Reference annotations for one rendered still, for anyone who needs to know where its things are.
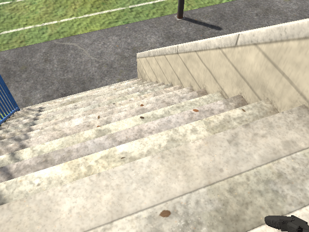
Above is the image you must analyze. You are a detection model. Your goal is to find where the robot right hand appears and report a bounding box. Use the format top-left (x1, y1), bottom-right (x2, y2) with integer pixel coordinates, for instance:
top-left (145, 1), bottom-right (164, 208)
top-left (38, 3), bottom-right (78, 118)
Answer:
top-left (265, 215), bottom-right (309, 232)

